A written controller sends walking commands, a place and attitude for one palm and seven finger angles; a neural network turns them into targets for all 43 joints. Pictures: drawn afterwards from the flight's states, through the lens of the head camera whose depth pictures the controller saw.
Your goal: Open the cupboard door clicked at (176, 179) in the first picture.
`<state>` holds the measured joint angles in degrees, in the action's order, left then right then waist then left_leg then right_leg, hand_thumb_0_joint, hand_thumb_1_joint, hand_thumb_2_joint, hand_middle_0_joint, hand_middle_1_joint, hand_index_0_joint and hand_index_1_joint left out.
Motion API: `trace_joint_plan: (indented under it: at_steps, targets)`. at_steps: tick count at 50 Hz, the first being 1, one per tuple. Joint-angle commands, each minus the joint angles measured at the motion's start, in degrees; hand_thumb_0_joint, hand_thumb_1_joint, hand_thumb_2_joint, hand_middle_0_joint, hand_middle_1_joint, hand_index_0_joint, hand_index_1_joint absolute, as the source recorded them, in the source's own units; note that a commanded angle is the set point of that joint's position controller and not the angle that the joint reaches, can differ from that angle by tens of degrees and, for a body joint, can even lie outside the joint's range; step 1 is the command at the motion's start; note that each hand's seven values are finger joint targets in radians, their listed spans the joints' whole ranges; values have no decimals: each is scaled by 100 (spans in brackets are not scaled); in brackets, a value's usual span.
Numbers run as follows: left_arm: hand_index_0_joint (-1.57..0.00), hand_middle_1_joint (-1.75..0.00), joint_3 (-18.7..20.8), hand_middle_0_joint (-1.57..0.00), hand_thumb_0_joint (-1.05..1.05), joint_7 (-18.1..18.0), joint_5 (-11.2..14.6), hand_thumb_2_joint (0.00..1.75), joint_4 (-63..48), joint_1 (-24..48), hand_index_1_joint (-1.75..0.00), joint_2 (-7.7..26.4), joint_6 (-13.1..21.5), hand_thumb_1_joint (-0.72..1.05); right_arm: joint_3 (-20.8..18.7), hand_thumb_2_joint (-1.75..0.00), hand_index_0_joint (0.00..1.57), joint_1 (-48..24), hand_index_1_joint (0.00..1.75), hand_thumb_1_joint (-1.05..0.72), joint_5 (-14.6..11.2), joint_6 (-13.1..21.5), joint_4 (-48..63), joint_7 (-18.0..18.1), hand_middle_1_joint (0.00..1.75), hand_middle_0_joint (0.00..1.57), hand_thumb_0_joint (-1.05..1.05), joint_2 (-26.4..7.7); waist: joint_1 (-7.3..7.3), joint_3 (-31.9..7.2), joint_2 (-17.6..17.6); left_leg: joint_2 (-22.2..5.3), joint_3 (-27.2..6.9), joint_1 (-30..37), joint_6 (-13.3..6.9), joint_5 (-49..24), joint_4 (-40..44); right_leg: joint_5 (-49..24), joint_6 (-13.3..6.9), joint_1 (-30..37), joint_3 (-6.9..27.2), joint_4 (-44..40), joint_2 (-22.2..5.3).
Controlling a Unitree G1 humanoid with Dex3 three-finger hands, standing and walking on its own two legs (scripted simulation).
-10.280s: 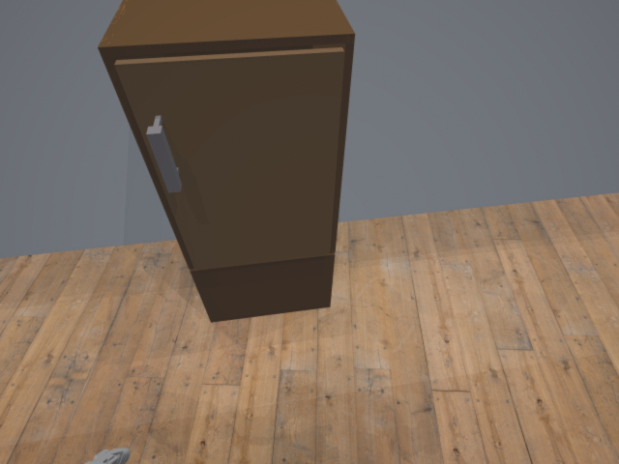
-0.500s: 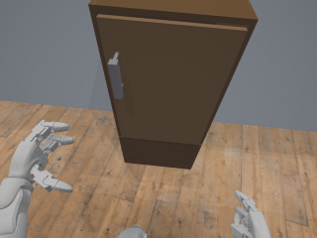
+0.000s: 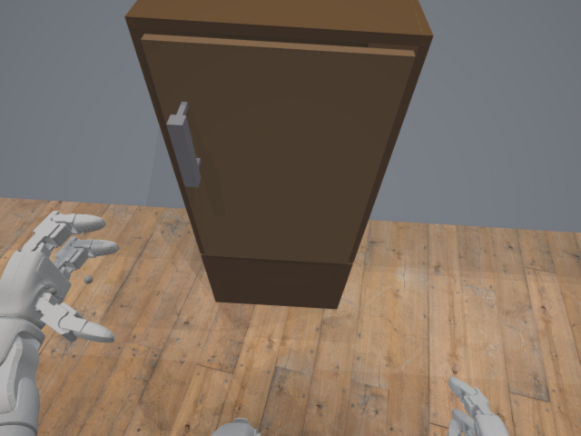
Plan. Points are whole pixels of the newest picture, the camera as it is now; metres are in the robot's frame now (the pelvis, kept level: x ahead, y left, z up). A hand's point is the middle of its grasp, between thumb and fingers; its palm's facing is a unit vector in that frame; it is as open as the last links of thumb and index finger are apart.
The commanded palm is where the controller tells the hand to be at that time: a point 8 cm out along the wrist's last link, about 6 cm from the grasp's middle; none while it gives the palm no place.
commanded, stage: raise the hand with hooked fingers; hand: left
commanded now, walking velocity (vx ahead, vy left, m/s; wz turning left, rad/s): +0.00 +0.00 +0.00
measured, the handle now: (188, 145) +0.56 +0.21 +0.05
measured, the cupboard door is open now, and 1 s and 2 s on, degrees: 0 0 0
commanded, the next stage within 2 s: move the hooked fingers beside the handle in 0.16 s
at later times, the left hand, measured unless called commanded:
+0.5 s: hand (107, 257) +0.32 +0.26 +0.07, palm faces +0.03 -1.00 -0.03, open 14.0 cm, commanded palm +0.30 +0.31 +0.07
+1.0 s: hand (121, 220) +0.38 +0.27 +0.06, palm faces +0.00 -1.00 -0.01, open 14.0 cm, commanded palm +0.37 +0.31 +0.06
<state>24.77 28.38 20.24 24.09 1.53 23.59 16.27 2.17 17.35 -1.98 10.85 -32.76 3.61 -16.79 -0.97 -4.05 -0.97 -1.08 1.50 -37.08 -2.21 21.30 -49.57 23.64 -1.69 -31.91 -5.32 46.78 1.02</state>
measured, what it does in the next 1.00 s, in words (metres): stands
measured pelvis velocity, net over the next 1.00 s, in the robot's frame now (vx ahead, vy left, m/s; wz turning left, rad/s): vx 0.01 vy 0.00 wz -0.02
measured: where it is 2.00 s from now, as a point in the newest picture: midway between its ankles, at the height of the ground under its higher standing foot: outside the picture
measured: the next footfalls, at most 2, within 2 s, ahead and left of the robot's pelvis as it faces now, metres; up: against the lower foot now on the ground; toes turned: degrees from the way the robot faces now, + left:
none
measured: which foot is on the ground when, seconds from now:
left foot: down 0.00-1.00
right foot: down 0.00-1.00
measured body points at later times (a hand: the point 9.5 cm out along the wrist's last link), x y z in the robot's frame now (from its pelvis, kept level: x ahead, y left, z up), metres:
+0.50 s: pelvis +0.00 -0.02 +0.00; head +0.06 -0.01 +0.44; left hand +0.31 +0.31 +0.07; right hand +0.15 -0.27 -0.09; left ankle +0.04 +0.09 -0.70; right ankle +0.00 -0.10 -0.70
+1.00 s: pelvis +0.01 +0.00 -0.01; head +0.08 +0.01 +0.44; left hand +0.38 +0.32 +0.06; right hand +0.11 -0.26 -0.10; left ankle +0.04 +0.09 -0.70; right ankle +0.00 -0.10 -0.70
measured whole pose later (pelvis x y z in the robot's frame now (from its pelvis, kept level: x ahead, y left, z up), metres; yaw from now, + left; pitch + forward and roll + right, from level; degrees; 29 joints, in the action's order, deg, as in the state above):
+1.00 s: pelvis +0.01 +0.00 -0.01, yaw -1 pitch +13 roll -2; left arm 26.1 28.4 15.8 44.2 21.6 27.4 18.1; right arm 2.2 19.0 -2.1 5.0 -33.8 3.3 -16.3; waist -3.1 -5.1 -0.8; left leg -1.5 2.4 -42.1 -2.4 23.0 -51.8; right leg 24.9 -1.4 -37.3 -4.2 49.1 1.3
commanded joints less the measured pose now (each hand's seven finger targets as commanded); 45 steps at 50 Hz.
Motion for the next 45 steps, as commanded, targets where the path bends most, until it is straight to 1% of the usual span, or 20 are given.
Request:
trace_joint_plan:
  at_steps: [1, 2, 6, 7, 11, 13, 14, 18, 20, 23, 24, 29, 31, 34, 35, 38, 41, 42, 43, 45]
  targets:
    - [-30, -120, 458, -30, 0, -3, 125, 30, -1227, 1168, -120, 1557, 451, -50, -349, -90, 20, -206, 30, -90, -53, 310, 796, 105, 30, 20, 0, -777, 26, -1331, -586, 81, -364, 1194, 28, -998, 724, -966, -12, 172, 350, -669, 107]
    - [-30, -120, 431, -30, 0, 33, 117, 30, -1119, 1176, -120, 1556, 407, -50, -330, -90, 20, -235, 30, -90, -70, 303, 796, 114, 30, 20, 0, -780, 8, -1256, -596, 89, -348, 1120, 27, -885, 741, -897, 3, 147, 372, -697, 91]
    - [-30, -120, 506, -30, 0, 118, 234, 30, -917, 1171, -120, 1576, 313, -50, -325, -90, 20, -251, 30, -90, -86, 302, 783, 165, 30, 20, 0, -796, 14, -1186, -168, 106, -311, 929, -3, -887, 672, -949, 44, 298, 491, -790, 62]
    - [-30, -120, 496, -30, 0, 143, 235, 30, -914, 1177, -120, 1564, 314, -50, -319, -90, 20, -269, 30, -90, -93, 304, 768, 165, 30, 20, 0, -778, 36, -1277, -317, 113, -291, 955, 3, -953, 670, -1040, 48, 354, 521, -782, 37]
    - [-30, -120, 453, -30, 0, 120, 224, 30, -867, 1290, -120, 1539, 341, -50, -304, -90, 20, -272, 30, -90, -79, 310, 761, 162, 30, 20, 0, -760, 10, -1192, -174, 106, -290, 913, -10, -962, 611, -1062, 67, 306, 561, -774, 37]
    - [-30, -120, 406, -30, 0, 116, 187, 30, -859, 1290, -120, 1487, 384, -50, -312, -90, 20, -268, 30, -90, -97, 310, 749, 160, 30, 20, 0, -746, 3, -1271, -200, 110, -276, 933, -8, -975, 621, -1094, 84, 323, 562, -768, 22]
    - [-30, -120, 378, -30, 0, 110, 173, 30, -856, 1533, -120, 1506, 404, -50, -305, -90, 20, -277, 30, -90, -92, 313, 721, 173, 30, 20, 0, -747, -37, -1285, -288, 113, -259, 933, -9, -943, 586, -1076, 100, 283, 603, -769, 5]
    - [-30, -120, 478, -30, 0, 82, 63, 30, -331, 2406, -120, 1811, 438, -50, -278, -90, 20, -223, 30, -90, -97, 261, 561, 235, 30, 20, 0, -785, -171, -1106, -157, 100, -271, 649, -2, -637, 504, -651, 115, 163, 745, -811, -26]
    - [-30, -120, 459, -30, 0, 106, -2, 30, -144, 2657, -120, 1867, 471, -50, -270, -90, 20, -202, 30, -90, -100, 254, 522, 251, 30, 20, 0, -784, -167, -1209, -319, 99, -276, 681, -5, -640, 500, -627, 97, 150, 743, -780, -39]
    - [-30, -120, 536, -30, 0, 175, -34, 30, 3, 2837, -120, 2042, 513, -50, -284, -90, 20, -134, 30, -90, -97, 227, 494, 249, 30, 20, 0, -791, -110, -1599, -388, 98, -272, 798, -18, -928, 443, -1022, 81, 346, 747, -671, -30]
    - [-30, -120, 491, -30, 0, 206, -45, 30, 77, 2787, -120, 1982, 502, -50, -289, -90, 20, -102, 30, -90, -88, 215, 505, 238, 30, 20, 0, -784, -90, -1731, -397, 104, -256, 830, -19, -1006, 437, -1147, 90, 385, 721, -630, -29]
    - [-30, -120, 670, -30, 0, 280, -68, 30, 748, 2901, -120, 2235, 365, -50, -313, -90, 20, 40, 30, -90, -105, 78, 486, 205, 30, 20, 0, -850, -88, -1591, -287, 86, -227, 580, -10, -1120, 397, -1417, 100, 332, 689, -559, -13]
    - [-30, -120, 575, -30, 0, 301, -70, 30, 794, 3170, -120, 2164, 345, -50, -322, -90, 20, 88, 30, -90, -96, 35, 529, 180, 30, 20, 0, -864, -89, -1655, -316, 101, -234, 651, -15, -1254, 361, -1572, 64, 318, 642, -470, 17]
    - [-30, -120, 708, -30, 0, 266, -111, 30, 687, 3002, -120, 2286, 440, -50, -374, -90, 20, 195, 30, -90, -84, -37, 574, 126, 30, 20, 0, -871, -7, -1978, -457, 88, -242, 849, -7, -1550, 391, -1848, 56, 364, 563, -392, 53]
    - [-30, -120, 567, -30, 0, 247, -130, 30, 527, 3066, -120, 2133, 493, -50, -384, -90, 20, 224, 30, -90, -76, -51, 602, 107, 30, 20, 0, -854, -52, -2074, -461, 82, -247, 985, -17, -1652, 389, -1912, 60, 297, 516, -360, 70]
    - [-30, -120, 653, -30, 0, 203, -119, 30, 636, 3083, -120, 2179, 522, -50, -405, -90, 20, 306, 30, -90, -65, -146, 585, 80, 30, 20, 0, -888, -63, -1988, -385, 55, -282, 994, -4, -1782, 374, -1973, 40, 167, 455, -302, 114]
    - [-30, -120, 473, -30, 0, 143, -123, 30, 554, 3315, -120, 1977, 525, -50, -421, -90, 20, 335, 30, -90, -71, -213, 613, 74, 30, 20, 0, -892, -131, -1969, -426, 44, -311, 1105, -2, -1842, 372, -1891, 13, 5, 400, -269, 137]
    - [-30, -120, 530, -30, 0, 115, -138, 30, 645, 3405, -120, 2024, 515, -50, -429, -90, 20, 378, 30, -90, -61, -241, 571, 76, 30, 20, 0, -897, -145, -2015, -349, 35, -315, 1136, 0, -1846, 374, -1907, 36, -12, 404, -287, 135]
    - [-30, -120, 628, -30, 0, 84, -162, 30, 666, 3330, -120, 2127, 525, -50, -442, -90, 20, 406, 30, -90, -54, -267, 549, 71, 30, 20, 0, -905, -109, -2069, -431, 32, -318, 1157, 9, -1901, 378, -1942, 36, 23, 411, -287, 131]
    - [-30, -120, 609, -30, 0, 16, -239, 30, 732, 3499, -120, 2168, 531, -50, -427, -90, 20, 412, 30, -90, -51, -324, 531, 70, 30, 20, 0, -904, -154, -1971, -407, 21, -345, 1118, 19, -1810, 403, -1810, 38, -75, 383, -288, 128]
